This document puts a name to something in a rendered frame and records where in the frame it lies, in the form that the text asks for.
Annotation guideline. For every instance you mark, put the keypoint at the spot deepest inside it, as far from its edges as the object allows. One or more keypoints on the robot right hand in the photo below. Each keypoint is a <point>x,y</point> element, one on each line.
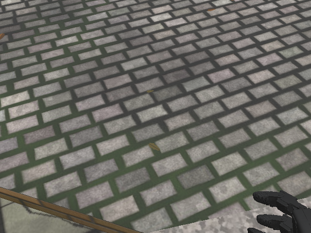
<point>296,217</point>

